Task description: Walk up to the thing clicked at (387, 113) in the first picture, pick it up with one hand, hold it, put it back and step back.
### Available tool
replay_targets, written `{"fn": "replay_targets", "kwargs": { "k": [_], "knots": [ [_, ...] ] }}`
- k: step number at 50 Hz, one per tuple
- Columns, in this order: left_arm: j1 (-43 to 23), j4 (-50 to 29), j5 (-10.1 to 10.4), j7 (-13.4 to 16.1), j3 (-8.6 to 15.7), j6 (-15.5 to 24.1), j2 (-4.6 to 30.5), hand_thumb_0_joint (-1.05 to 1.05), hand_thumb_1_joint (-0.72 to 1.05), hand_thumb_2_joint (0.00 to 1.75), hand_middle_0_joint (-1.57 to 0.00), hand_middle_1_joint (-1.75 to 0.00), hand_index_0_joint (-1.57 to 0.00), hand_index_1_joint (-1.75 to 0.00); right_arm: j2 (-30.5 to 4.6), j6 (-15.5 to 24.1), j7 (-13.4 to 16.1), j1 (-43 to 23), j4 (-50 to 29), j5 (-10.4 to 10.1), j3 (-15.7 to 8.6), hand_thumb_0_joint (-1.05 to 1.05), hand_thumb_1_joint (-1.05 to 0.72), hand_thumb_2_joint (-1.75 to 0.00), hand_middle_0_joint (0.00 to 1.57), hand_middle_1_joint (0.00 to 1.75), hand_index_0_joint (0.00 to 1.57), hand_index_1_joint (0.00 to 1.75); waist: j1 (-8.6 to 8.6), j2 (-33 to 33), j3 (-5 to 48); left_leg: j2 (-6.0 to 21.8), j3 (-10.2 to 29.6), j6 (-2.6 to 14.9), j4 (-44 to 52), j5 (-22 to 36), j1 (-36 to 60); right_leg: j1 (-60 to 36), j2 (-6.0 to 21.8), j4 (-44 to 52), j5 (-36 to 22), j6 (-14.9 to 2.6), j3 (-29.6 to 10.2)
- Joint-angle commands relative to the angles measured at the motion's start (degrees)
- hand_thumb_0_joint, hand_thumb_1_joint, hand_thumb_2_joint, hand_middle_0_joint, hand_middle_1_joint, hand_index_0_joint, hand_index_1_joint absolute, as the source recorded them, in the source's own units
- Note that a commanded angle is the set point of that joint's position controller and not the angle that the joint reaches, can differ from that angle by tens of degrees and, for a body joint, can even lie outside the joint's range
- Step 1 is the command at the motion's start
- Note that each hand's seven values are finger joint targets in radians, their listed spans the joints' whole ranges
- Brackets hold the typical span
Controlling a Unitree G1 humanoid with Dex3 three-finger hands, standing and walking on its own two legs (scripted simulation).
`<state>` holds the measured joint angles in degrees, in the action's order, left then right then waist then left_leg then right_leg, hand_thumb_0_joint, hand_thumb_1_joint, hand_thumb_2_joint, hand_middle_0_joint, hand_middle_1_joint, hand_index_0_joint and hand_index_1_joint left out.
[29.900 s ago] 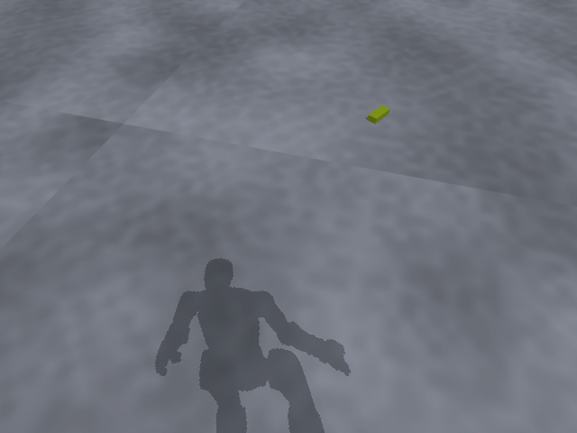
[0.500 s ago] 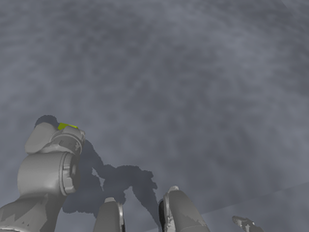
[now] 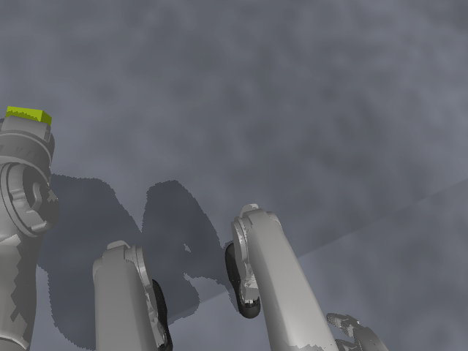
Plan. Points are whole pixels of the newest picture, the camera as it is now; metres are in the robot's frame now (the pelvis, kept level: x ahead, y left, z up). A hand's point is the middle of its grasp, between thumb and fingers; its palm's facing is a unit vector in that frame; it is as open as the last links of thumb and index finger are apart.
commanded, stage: crouch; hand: left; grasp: from above
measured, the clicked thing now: (23, 150) +0.50 +0.27 -0.16
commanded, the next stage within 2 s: lower in 0.92 s
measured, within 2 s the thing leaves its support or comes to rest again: neither
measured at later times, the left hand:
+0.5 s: hand (38, 153) +0.51 +0.27 -0.22, palm faces -0.12 -0.44 -0.89, open 8.4 cm
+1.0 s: hand (48, 154) +0.53 +0.27 -0.27, palm faces -0.12 -0.44 -0.89, open 8.6 cm
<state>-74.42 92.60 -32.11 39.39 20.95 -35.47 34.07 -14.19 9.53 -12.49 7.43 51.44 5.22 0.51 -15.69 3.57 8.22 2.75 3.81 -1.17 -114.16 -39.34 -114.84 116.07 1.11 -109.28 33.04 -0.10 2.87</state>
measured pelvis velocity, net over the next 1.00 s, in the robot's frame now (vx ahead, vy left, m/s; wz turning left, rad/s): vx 0.00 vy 0.01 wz -0.08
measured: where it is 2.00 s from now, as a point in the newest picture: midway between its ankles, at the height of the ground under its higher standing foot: (203, 312)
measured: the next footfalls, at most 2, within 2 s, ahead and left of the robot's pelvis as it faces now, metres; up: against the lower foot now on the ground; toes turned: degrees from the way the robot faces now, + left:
none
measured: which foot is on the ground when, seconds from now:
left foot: down 0.00-1.00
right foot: down 0.00-1.00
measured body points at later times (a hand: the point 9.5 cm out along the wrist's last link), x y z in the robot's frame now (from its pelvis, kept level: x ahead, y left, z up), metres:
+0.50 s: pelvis +0.00 +0.00 -0.09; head +0.27 +0.02 +0.27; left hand +0.52 +0.28 -0.17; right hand -0.02 -0.28 -0.19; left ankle +0.06 +0.13 -0.42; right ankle +0.10 -0.12 -0.42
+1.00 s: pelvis +0.00 +0.01 -0.12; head +0.29 +0.04 +0.22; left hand +0.53 +0.29 -0.22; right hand -0.05 -0.26 -0.20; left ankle +0.06 +0.13 -0.42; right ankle +0.10 -0.12 -0.42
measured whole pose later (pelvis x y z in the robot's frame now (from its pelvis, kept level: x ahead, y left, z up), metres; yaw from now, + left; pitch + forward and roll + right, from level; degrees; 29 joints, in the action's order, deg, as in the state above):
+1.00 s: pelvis +0.00 +0.01 -0.12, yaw -4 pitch +38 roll -9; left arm -84.0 98.6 -42.4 36.5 21.5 -33.3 49.2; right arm -20.2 11.3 -19.2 12.0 44.4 7.5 7.5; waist -22.4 1.4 -2.3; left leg 1.5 8.5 -0.8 -137.1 -42.3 -133.6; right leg 133.1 1.4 -128.6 34.0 0.8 5.7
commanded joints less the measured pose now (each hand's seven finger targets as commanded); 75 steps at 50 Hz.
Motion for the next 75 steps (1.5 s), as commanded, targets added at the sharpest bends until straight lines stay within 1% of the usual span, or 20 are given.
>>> {"fn": "replay_targets", "kwargs": {
  "k": [1,8,11,13,14,17,18,21,25,26,34,45,47,51,52,55,59,61,67,75],
  "knots": [
    [-30.1,-12.5,-4.2,2.3,-2.7,0.6,16.5,0.00,0.77,0.51,-1.15,-0.38,-1.16,-0.38,-15.4,0.9,-0.4,13.4,-0.8,-0.9,-4.2,0.00,-0.89,-0.90,0.20,0.30,0.20,0.30,-2.34,15.7,47.9,-1.5,-2.9,0.52,8.6,12.2,24.6,-25.4,-1.5,8.2,-10.7,-0.53,1.6],
    [-29.7,-9.2,-8.3,0.9,-2.8,0.4,18.7,0.00,0.78,0.54,-1.16,-0.39,-1.16,-0.40,-16.6,0.9,-1.6,16.1,-1.4,-1.1,-4.0,0.00,-0.89,-0.90,0.20,0.30,0.20,0.30,-2.71,16.1,47.1,-1.5,-2.9,0.62,3.4,16.2,20.3,-22.8,-1.5,1.3,-15.5,-0.83,2.1],
    [-28.5,-6.5,-8.1,0.3,-2.9,0.2,18.3,0.00,0.84,0.52,-1.17,-0.41,-1.19,-0.40,-17.2,1.0,-2.2,17.3,-1.7,-0.8,-3.6,0.00,-0.89,-0.90,0.20,0.30,0.20,0.30,-4.16,13.7,44.3,-1.8,-3.2,1.22,0.9,16.1,16.6,-21.6,-1.4,0.1,-16.2,-0.32,2.1],
    [-31.7,-6.9,-8.6,0.5,-2.2,0.5,20.6,0.00,0.83,0.51,-1.18,-0.39,-1.19,-0.39,-18.3,1.3,-2.2,17.3,-1.5,-0.8,-3.6,0.00,-0.89,-0.90,0.20,0.30,0.20,0.30,-4.04,15.2,44.8,-1.7,-2.8,1.41,-0.2,14.7,15.5,-19.8,-1.3,-0.9,-14.9,-0.29,2.3],
    [-30.0,-4.9,-8.8,0.4,-3.1,0.4,19.3,0.00,0.83,0.50,-1.17,-0.41,-1.19,-0.40,-17.9,1.2,-2.4,17.4,-1.8,-0.6,-3.2,0.00,-0.89,-0.90,0.20,0.30,0.20,0.30,-4.62,14.0,42.6,-2.0,-3.4,1.66,-0.7,13.5,13.6,-20.2,-1.5,-0.3,-13.8,-0.05,2.2],
    [-30.1,-4.0,-9.6,0.2,-3.1,0.8,20.4,0.00,0.88,0.48,-1.17,-0.45,-1.21,-0.42,-18.3,1.3,-2.7,17.6,-2.0,-0.2,-2.4,0.00,-0.89,-0.89,0.20,0.30,0.20,0.30,-5.02,14.3,40.9,-2.0,-3.3,1.76,-2.3,12.7,12.5,-18.7,-1.6,-1.4,-12.6,0.07,2.6],
    [-32.1,-5.9,-9.8,0.2,-2.4,1.0,22.4,0.00,0.88,0.47,-1.16,-0.45,-1.20,-0.41,-18.9,1.5,-2.6,17.8,-2.2,-0.1,-2.3,0.00,-0.89,-0.89,0.20,0.30,0.20,0.30,-4.94,15.8,42.3,-1.9,-2.7,1.59,-2.3,13.2,14.0,-17.8,-1.3,-2.2,-12.7,-0.13,2.7],
    [-31.3,-4.1,-10.2,-0.3,-3.6,1.2,21.4,0.00,0.87,0.49,-1.16,-0.47,-1.20,-0.43,-19.3,1.6,-2.9,18.2,-2.3,0.3,-1.5,0.00,-0.89,-0.89,0.20,0.30,0.20,0.30,-6.49,15.5,39.2,-2.0,-2.5,1.78,-3.5,11.8,12.2,-16.7,-1.6,-2.6,-11.4,0.01,3.4],
    [-34.0,-5.9,-10.4,-0.3,-2.6,1.9,24.6,0.00,0.90,0.50,-1.17,-0.49,-1.22,-0.45,-20.3,1.9,-3.2,18.8,-2.8,0.8,-0.6,0.00,-0.89,-0.89,0.20,0.30,0.20,0.30,-6.64,17.5,40.2,-1.7,-2.1,1.66,-5.2,13.4,11.9,-16.9,-1.6,-4.2,-13.0,-0.03,3.7],
    [-33.1,-4.5,-10.5,-0.5,-3.4,1.8,23.5,0.00,0.91,0.51,-1.18,-0.50,-1.23,-0.46,-20.2,1.9,-3.4,18.7,-3.0,1.0,-0.2,0.00,-0.89,-0.89,0.20,0.30,0.20,0.30,-7.09,17.3,39.6,-1.8,-2.2,1.72,-5.5,13.0,11.6,-16.6,-1.7,-4.5,-12.8,-0.08,3.9],
    [-33.6,-4.5,-11.7,0.0,-3.3,2.6,25.0,0.00,0.94,0.58,-1.20,-0.57,-1.25,-0.53,-21.2,2.0,-4.3,19.3,-3.7,1.9,1.2,0.00,-0.89,-0.89,0.20,0.30,0.20,0.30,-8.29,19.9,37.2,-1.5,-0.8,1.28,-7.0,12.5,11.1,-13.7,-1.8,-7.0,-11.8,-0.37,5.5],
    [-32.7,-4.6,-12.9,0.3,-2.4,2.6,28.8,0.00,0.98,0.67,-1.22,-0.65,-1.27,-0.61,-22.8,1.8,-6.2,20.3,-5.4,2.0,2.4,0.00,-0.90,-0.89,0.20,0.30,0.20,0.30,-8.50,21.2,35.7,-1.4,0.2,1.23,-8.7,13.0,9.9,-12.0,-2.2,-8.4,-12.4,-0.41,6.6],
    [-31.3,-3.0,-12.5,0.5,-2.9,2.6,27.5,0.00,0.96,0.67,-1.21,-0.67,-1.26,-0.62,-22.8,1.7,-6.6,20.2,-5.0,2.0,2.5,0.00,-0.90,-0.89,0.20,0.30,0.20,0.30,-8.65,21.3,34.4,-1.4,0.0,1.28,-8.9,12.8,8.7,-12.2,-2.5,-8.5,-12.2,-0.50,6.9],
    [-32.5,-6.0,-12.9,0.7,-2.1,2.8,29.6,0.00,0.96,0.69,-1.19,-0.70,-1.24,-0.64,-23.0,1.8,-7.1,20.8,-5.4,2.2,2.6,0.00,-0.90,-0.89,0.20,0.30,0.20,0.30,-8.45,22.0,36.4,-1.4,0.2,1.24,-9.7,14.3,10.1,-13.0,-2.3,-9.0,-13.9,-0.42,7.0],
    [-32.0,-4.8,-12.7,0.9,-2.2,2.8,28.9,0.00,0.88,0.64,-1.17,-0.62,-1.20,-0.58,-23.1,1.7,-7.2,21.0,-5.7,2.0,2.7,0.00,-0.90,-0.89,0.20,0.30,0.20,0.30,-8.49,22.6,35.9,-1.2,0.3,1.01,-9.4,14.8,10.5,-13.0,-2.6,-9.0,-14.1,-0.62,7.1],
    [-30.2,-1.5,-12.7,0.7,-3.7,3.0,26.8,0.00,0.82,0.57,-1.12,-0.61,-1.17,-0.56,-22.8,1.6,-7.7,20.9,-4.7,2.7,3.4,0.00,-0.90,-0.89,0.20,0.30,0.20,0.30,-10.33,20.2,31.0,-1.4,0.7,1.37,-9.9,12.6,6.9,-11.9,-2.5,-9.1,-12.6,-0.40,7.5],
    [-31.2,-1.7,-12.3,1.5,-2.9,3.8,28.8,0.00,0.79,0.53,-1.07,-0.61,-1.13,-0.56,-23.8,1.8,-7.7,20.7,-5.1,3.1,4.1,0.00,-0.90,-0.89,0.20,0.30,0.20,0.30,-10.14,21.5,31.8,-1.0,1.7,0.94,-9.5,14.0,9.9,-11.5,-2.4,-9.6,-13.4,-0.72,7.9],
    [-30.3,-1.2,-12.1,1.8,-3.7,4.1,27.9,0.00,0.79,0.53,-1.08,-0.62,-1.14,-0.56,-23.4,1.7,-8.0,20.2,-4.9,3.3,4.6,0.00,-0.90,-0.89,0.20,0.30,0.20,0.30,-10.91,22.3,29.6,-1.2,1.5,1.05,-9.8,13.6,9.0,-11.5,-2.4,-9.8,-13.2,-0.75,8.0],
    [-32.0,-2.5,-11.0,3.5,-2.7,5.1,30.5,0.00,0.81,0.54,-1.08,-0.64,-1.15,-0.58,-24.4,1.7,-8.7,19.9,-5.4,4.1,5.8,0.00,-0.90,-0.89,0.20,0.30,0.20,0.30,-11.51,24.2,31.2,-0.8,1.7,0.73,-10.4,15.4,11.0,-13.6,-2.4,-10.0,-15.3,-0.81,8.4],
    [-29.7,-0.5,-10.0,4.8,-3.1,6.2,32.2,0.00,0.70,0.48,-1.03,-0.57,-1.08,-0.51,-25.6,1.7,-9.7,18.5,-7.1,4.5,7.8,0.00,-0.91,-0.89,0.20,0.30,0.20,0.30,-13.00,24.0,28.5,-0.9,2.2,0.98,-10.9,15.0,9.9,-15.2,-2.6,-9.9,-15.5,-0.65,8.9]
  ]
}}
